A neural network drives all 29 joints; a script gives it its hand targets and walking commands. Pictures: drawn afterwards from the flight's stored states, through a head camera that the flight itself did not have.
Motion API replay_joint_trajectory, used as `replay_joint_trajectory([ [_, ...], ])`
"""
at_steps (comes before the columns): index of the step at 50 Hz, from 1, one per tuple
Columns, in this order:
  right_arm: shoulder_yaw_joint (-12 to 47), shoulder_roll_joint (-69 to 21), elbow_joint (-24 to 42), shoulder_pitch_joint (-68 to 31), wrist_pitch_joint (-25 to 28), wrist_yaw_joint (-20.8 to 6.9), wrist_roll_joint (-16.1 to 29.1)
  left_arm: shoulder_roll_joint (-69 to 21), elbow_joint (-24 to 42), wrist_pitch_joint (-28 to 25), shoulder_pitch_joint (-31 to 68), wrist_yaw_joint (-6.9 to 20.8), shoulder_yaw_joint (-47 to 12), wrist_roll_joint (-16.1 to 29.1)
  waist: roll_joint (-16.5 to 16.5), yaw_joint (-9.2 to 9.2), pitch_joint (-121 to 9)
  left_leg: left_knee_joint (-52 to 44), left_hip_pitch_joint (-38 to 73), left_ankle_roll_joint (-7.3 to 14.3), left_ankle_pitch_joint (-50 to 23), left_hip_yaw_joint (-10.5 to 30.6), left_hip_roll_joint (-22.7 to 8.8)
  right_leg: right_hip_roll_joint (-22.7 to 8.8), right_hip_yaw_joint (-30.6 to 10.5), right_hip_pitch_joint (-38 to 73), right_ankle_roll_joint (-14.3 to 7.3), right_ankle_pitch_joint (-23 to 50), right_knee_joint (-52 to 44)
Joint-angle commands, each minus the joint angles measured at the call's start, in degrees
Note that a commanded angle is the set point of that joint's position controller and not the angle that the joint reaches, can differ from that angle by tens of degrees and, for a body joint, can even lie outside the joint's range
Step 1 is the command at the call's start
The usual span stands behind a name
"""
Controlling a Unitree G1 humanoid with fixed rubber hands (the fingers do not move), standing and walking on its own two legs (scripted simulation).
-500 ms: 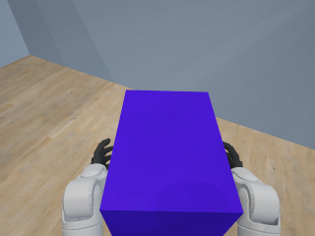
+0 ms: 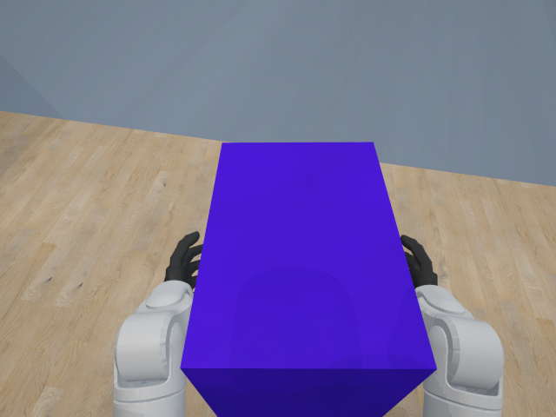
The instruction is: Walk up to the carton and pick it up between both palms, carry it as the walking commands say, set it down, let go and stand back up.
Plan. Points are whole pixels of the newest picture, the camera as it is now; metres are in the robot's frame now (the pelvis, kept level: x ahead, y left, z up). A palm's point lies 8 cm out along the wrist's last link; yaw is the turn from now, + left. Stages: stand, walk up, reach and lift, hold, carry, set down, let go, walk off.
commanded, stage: carry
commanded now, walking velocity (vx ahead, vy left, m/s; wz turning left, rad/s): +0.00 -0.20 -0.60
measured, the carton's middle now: (297, 290) +0.30 -0.01 +0.02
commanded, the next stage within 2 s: none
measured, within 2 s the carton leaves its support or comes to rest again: neither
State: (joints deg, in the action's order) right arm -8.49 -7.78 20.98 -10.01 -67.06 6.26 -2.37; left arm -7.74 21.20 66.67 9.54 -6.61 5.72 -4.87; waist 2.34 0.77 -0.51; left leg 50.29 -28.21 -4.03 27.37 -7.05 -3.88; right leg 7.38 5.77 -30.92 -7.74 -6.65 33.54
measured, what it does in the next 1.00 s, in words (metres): steps to the right: left foot, then right foot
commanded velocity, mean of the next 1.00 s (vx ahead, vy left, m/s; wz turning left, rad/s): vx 0.00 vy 0.00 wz -0.01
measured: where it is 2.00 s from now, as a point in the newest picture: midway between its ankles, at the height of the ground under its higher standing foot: outside the picture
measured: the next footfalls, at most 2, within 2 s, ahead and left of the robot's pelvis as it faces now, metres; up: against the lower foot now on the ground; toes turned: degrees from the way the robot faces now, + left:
left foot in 0.02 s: +0.05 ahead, +0.08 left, +0.00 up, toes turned +7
right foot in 0.34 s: +0.02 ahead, -0.27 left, +0.00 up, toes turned -17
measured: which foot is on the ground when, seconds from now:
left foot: up 0.00-0.00, down 0.02-0.34, up 0.36-0.62, down 0.64-1.00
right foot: down 0.00-0.04, up 0.06-0.32, down 0.34-1.00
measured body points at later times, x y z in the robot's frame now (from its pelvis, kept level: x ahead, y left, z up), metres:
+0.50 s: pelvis -0.05 -0.13 +0.02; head -0.07 -0.15 +0.47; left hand +0.24 -0.06 +0.08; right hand +0.16 -0.36 +0.06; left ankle -0.01 +0.01 -0.67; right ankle -0.02 -0.26 -0.71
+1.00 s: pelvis -0.11 -0.17 +0.02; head -0.17 -0.16 +0.47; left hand +0.18 -0.08 +0.12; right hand +0.11 -0.37 +0.11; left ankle -0.04 -0.06 -0.71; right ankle -0.02 -0.26 -0.71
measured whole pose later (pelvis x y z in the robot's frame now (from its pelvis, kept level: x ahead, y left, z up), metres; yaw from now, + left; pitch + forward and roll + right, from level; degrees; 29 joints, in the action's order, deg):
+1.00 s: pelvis -0.11 -0.17 +0.02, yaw -12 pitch -1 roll +1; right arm -8.7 -7.3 13.1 -8.9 -69.7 5.0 -4.6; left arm -7.9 12.4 71.0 11.2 -6.3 7.3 -6.2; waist 0.4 -0.8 -8.6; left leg 30.7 -18.1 -0.4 15.0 -4.9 -2.0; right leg 1.0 6.3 -21.9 -3.8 -8.0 26.6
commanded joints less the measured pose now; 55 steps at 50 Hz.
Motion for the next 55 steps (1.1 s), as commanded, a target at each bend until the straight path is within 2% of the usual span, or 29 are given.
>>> replay_joint_trajectory([
  [1, 39.9, -48.4, 0.0, -18.8, 0.2, -16.0, 18.0, -51.6, 3.6, 0.8, 24.4, 14.1, -43.6, 20.0, -2.2, 0.90, -27.0, -34.0, 37.0, 5.8, -0.7, 4.5, -4.6, -9.4, -12.7, 0.8, 16.2, 1.7, -16.2],
  [2, 38.3, -47.6, -1.1, -17.3, 0.9, -16.3, 17.2, -51.4, 2.2, 1.0, 23.2, 14.3, -44.0, 19.9, -30.2, 0.38, -27.0, -35.4, 36.7, 11.6, -4.3, 26.7, -29.6, -2.6, -4.4, -5.8, 14.8, -16.0, 13.5],
  [3, 39.1, -49.3, -2.1, -18.8, 1.2, -16.2, 16.8, -49.3, 4.6, 0.6, 30.2, 14.4, -45.3, 21.0, -30.7, 0.15, -18.5, -32.8, 29.1, 17.2, -17.5, 29.9, -37.4, -6.9, -5.0, -17.1, 12.1, -22.8, 30.3],
  [4, 38.8, -50.0, -1.1, -21.5, 1.3, -16.0, 16.9, -51.6, 8.2, 0.8, 36.2, 14.6, -47.8, 23.6, -24.0, 0.99, -16.8, -31.7, 20.6, 15.7, -20.8, 21.6, -31.9, -11.6, -10.8, -12.1, 8.6, -19.5, 37.8],
  [5, 39.5, -51.1, 0.5, -23.9, 0.6, -16.1, 17.4, -51.3, 7.4, 1.2, 36.4, 14.8, -47.3, 24.1, -9.9, 0.57, -14.4, -30.8, 18.9, 11.3, -24.2, 13.0, -24.3, -10.3, -7.1, -10.4, 8.4, -14.9, 36.6],
  [6, 41.2, -49.9, 3.2, -26.8, 0.2, -16.0, 19.0, -51.4, 5.3, 1.7, 33.9, 15.0, -46.2, 24.6, -7.0, -0.11, -13.9, -30.1, 19.5, 7.8, -25.2, 7.0, -20.5, -10.1, -6.1, -8.5, 9.1, -11.8, 34.4],
  [8, 42.9, -49.0, 7.4, -30.1, -0.3, -15.8, 20.7, -51.2, 4.9, 2.3, 29.2, 14.6, -44.5, 24.0, -9.1, -0.40, -13.1, -28.5, 18.8, 6.1, -29.8, -0.6, -17.0, -9.3, -0.7, -4.7, 10.3, -12.9, 24.4],
  [9, 41.5, -48.0, 6.4, -27.5, -0.7, -15.5, 20.1, -51.7, 3.5, 2.9, 27.5, 14.6, -44.2, 24.0, -13.4, -0.09, -12.6, -27.5, 17.8, 6.4, -30.3, -1.4, -15.9, -8.6, 0.3, -2.3, 10.8, -14.7, 20.4],
  [13, 39.4, -43.7, -2.3, -18.6, -2.2, -15.5, 17.0, -48.5, -4.6, 4.8, 19.7, 14.5, -40.6, 21.0, -19.1, 1.11, -13.8, -22.3, 18.3, 6.2, -35.7, -0.7, -15.5, -6.7, 4.5, 7.4, 10.7, -15.0, 2.0],
  [14, 39.4, -42.9, -2.1, -19.7, -2.2, -15.8, 16.7, -49.5, -4.7, 4.5, 20.6, 14.6, -40.7, 20.6, -14.9, 0.64, -15.8, -19.6, 17.8, 4.7, -34.5, -2.4, -14.7, -5.8, 6.4, 12.5, 10.4, -7.4, -3.9],
  [16, 40.9, -43.8, -1.3, -22.8, -1.7, -16.3, 17.5, -51.3, -5.9, 4.0, 20.5, 14.8, -40.6, 20.7, -6.5, -0.18, -17.3, -13.1, 9.3, 0.0, -25.7, -4.7, -10.9, -11.3, 0.4, 24.7, 8.9, 5.6, -9.3],
  [17, 42.7, -44.0, -0.3, -25.6, -1.7, -16.4, 18.6, -49.3, -5.0, 3.5, 20.6, 14.9, -39.7, 20.2, 6.2, -0.69, -17.0, -6.8, 0.2, -2.2, -8.3, -5.4, -6.5, -19.8, -10.5, 29.2, 6.4, 19.8, -11.1],
  [18, 43.2, -44.7, -0.6, -27.4, -1.5, -16.6, 19.9, -50.1, -4.6, 3.3, 20.8, 15.0, -39.7, 19.4, 13.8, -1.28, -18.3, 1.6, -6.5, -4.0, 6.7, -2.8, -3.6, -28.0, -21.5, 31.3, 3.2, 38.3, -10.2],
  [19, 44.5, -46.4, -0.7, -27.6, -1.3, -16.8, 20.9, -50.7, -4.3, 3.2, 20.6, 14.7, -39.0, 18.8, 11.0, -2.64, -19.8, 3.6, -5.5, -4.1, 7.0, 0.7, -3.9, -29.1, -20.8, 30.1, 0.8, 41.9, -9.8],
  [20, 46.4, -47.9, 3.6, -34.5, -1.2, -17.0, 23.0, -51.4, -3.6, 2.4, 22.0, 14.7, -37.6, 18.2, 11.9, -2.99, -18.8, 4.6, -3.6, -3.9, 6.2, 2.0, -4.4, -26.8, -18.1, 27.0, -0.3, 35.0, -10.1],
  [23, 48.4, -52.2, 6.5, -36.7, -0.6, -17.3, 26.6, -52.6, 1.6, 1.1, 24.7, 14.6, -37.3, 19.2, 10.0, -2.46, -20.6, 4.7, -2.5, -1.4, 2.8, 2.8, -3.8, -23.2, -13.1, 25.4, 0.8, 17.8, -10.7],
  [25, 49.3, -52.9, 10.1, -38.6, -0.1, -16.7, 27.4, -53.1, 4.5, 0.5, 25.7, 14.8, -37.6, 20.2, 12.1, -2.55, -22.5, 3.8, -0.9, 0.4, 0.5, 3.5, -2.3, -22.8, -12.9, 24.3, 0.1, 7.6, -12.7],
  [26, 48.7, -52.1, 10.8, -37.0, -0.1, -16.4, 26.9, -53.0, 4.1, 0.6, 23.5, 14.8, -37.5, 19.8, 8.6, -2.95, -23.7, 2.6, 1.0, 1.4, -0.8, 3.8, -1.3, -22.9, -14.0, 23.9, 0.0, 3.2, -13.5],
  [30, 45.8, -49.5, 7.2, -28.6, -0.5, -15.8, 23.5, -51.8, 2.4, 1.2, 21.3, 14.7, -38.5, 19.3, 6.9, -3.18, -24.6, -12.5, 10.1, 3.8, -2.9, 3.7, 2.0, -20.9, -14.4, 19.9, -0.4, -4.3, -13.6],
  [31, 44.9, -48.3, 6.7, -26.6, -0.6, -15.6, 22.3, -52.3, 2.6, 1.4, 22.7, 14.5, -40.0, 19.9, 5.3, -2.20, -24.5, -20.4, 14.9, 4.6, -7.4, 3.2, 2.0, -20.3, -13.8, 18.5, 0.5, -7.6, -12.8],
  [32, 43.7, -48.2, 4.4, -24.6, -0.8, -15.8, 21.4, -51.6, 1.2, 1.7, 21.8, 14.4, -40.4, 19.4, -0.9, -1.93, -25.8, -26.2, 20.8, 5.2, -12.5, 4.9, 0.0, -19.5, -13.0, 16.0, 2.2, -11.6, -12.3],
  [34, 41.3, -46.5, 1.7, -24.6, -0.6, -15.6, 18.9, -51.1, -0.5, 1.8, 23.1, 14.8, -41.4, 19.7, -12.9, -1.17, -23.0, -31.8, 23.0, 7.8, -11.4, 17.4, -11.0, -13.5, -7.9, 10.5, 6.4, -7.1, -6.2],
  [35, 40.8, -47.2, -1.5, -22.9, -0.8, -15.8, 18.1, -51.6, 0.0, 2.0, 25.9, 14.8, -42.2, 20.8, -13.8, -0.88, -18.6, -31.9, 15.6, 8.4, -4.2, 13.4, -9.9, -11.5, -4.8, 13.8, 6.7, -6.8, -8.0],
  [37, 39.9, -47.7, -2.4, -25.3, -0.7, -16.1, 17.9, -52.7, 2.9, 2.2, 32.9, 15.5, -43.8, 22.9, -10.5, -0.56, -15.1, -33.6, 7.3, 5.9, 2.6, 10.2, -6.8, -11.9, -5.7, 19.5, 5.7, -6.7, -8.8],
  [40, 40.5, -47.4, -1.1, -29.7, -1.5, -15.4, 18.7, -50.7, 2.1, 3.3, 33.5, 16.1, -43.2, 24.2, -5.3, -0.19, -11.5, -30.5, 7.8, 4.8, 3.4, 7.9, -3.5, -13.3, -9.4, 13.4, 6.0, -19.0, -14.1],
  [44, 40.7, -46.5, -3.3, -29.7, -2.8, -15.1, 19.1, -49.8, -6.0, 5.3, 27.9, 16.0, -38.8, 21.5, 0.8, -0.87, -9.2, -23.5, 10.5, 3.7, -0.9, 4.5, 0.8, -16.3, -14.0, 6.5, 6.1, -31.6, -21.7],
  [47, 42.4, -46.7, -3.5, -30.2, -2.5, -15.7, 20.0, -49.6, -8.7, 5.0, 25.0, 16.1, -36.6, 19.5, 7.2, -2.22, -11.7, -19.8, 12.5, 3.6, -8.4, 3.3, 1.0, -17.3, -13.3, 7.6, 5.8, -29.7, -23.5],
  [50, 44.1, -47.2, 0.8, -35.1, -1.6, -15.8, 21.6, -51.1, -7.2, 3.9, 26.3, 16.2, -36.9, 19.7, 5.1, -2.79, -16.0, -18.4, 12.0, 4.1, -8.2, 2.3, 1.9, -17.0, -12.5, 11.9, 5.4, -28.0, -22.2],
  [55, 43.5, -48.5, 0.7, -34.5, -1.4, -16.1, 22.3, -50.7, -2.8, 3.2, 29.5, 15.6, -38.2, 20.6, 5.7, -2.75, -18.3, -9.6, 16.0, 5.7, -2.1, -0.3, 5.4, -19.0, -14.0, 5.6, 5.2, -37.9, -27.5],
])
